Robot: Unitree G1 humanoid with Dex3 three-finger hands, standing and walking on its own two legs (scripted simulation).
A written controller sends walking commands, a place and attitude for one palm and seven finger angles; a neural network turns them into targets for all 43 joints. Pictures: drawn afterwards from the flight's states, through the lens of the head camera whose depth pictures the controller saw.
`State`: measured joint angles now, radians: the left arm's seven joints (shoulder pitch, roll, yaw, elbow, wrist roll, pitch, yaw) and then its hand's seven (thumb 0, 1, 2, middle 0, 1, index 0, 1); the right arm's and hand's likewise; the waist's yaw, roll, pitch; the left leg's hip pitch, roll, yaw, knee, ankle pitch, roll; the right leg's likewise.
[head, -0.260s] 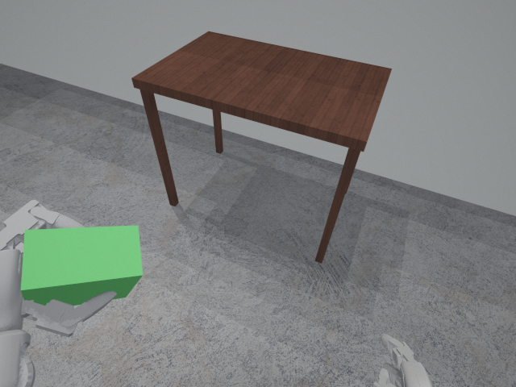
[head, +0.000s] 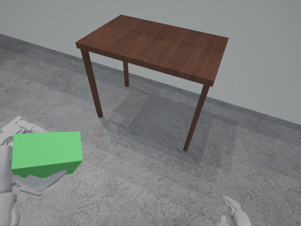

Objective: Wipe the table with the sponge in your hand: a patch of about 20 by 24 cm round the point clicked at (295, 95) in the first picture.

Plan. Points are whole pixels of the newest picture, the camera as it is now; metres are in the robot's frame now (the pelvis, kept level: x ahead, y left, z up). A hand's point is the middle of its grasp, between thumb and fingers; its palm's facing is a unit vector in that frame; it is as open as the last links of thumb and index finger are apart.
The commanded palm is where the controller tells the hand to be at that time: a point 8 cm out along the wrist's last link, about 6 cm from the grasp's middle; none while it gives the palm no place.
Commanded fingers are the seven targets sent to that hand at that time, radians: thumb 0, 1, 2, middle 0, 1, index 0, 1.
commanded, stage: look at it before walking up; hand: left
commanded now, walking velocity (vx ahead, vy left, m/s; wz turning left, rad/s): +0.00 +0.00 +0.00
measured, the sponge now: (57, 155) +0.22 +0.21 +0.14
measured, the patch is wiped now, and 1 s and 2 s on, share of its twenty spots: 0.00 0.00 0.00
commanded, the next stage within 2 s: walk to a spot facing it in 0.14 s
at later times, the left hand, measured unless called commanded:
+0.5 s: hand (31, 161) +0.20 +0.25 +0.15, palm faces +0.42 -0.82 -0.40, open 10.3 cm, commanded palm +0.14 +0.29 +0.18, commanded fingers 0.00 0.10 1.30 -1.20 -1.60 -1.20 -1.60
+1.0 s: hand out of the picture +0.09 +0.28 +0.17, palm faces +0.69 -0.62 -0.38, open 10.2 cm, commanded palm +0.03 +0.30 +0.18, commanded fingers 0.00 0.10 1.30 -1.20 -1.60 -1.20 -1.60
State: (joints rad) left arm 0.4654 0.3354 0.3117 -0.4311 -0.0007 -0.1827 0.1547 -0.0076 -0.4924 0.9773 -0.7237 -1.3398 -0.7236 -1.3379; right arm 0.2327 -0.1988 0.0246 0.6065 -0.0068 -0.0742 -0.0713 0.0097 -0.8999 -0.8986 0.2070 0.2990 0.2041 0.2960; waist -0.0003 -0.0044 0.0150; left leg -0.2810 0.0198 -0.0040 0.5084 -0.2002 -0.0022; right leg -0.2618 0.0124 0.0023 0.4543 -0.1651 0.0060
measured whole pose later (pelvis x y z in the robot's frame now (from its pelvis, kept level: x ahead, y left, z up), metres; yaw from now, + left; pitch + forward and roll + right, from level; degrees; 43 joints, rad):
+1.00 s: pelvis -0.02 -0.02 +0.00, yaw +22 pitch -1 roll +2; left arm 0.48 0.36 0.32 -0.51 -0.01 -0.16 0.16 -0.01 -0.49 0.98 -0.73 -1.34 -0.73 -1.34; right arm 0.26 -0.23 -0.01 0.61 -0.03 -0.05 -0.08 0.01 -0.90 -0.90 0.21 0.30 0.20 0.30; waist 0.01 -0.06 0.01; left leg -0.36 0.06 0.12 0.72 -0.41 0.00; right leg -0.23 -0.13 -0.20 0.57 -0.32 -0.01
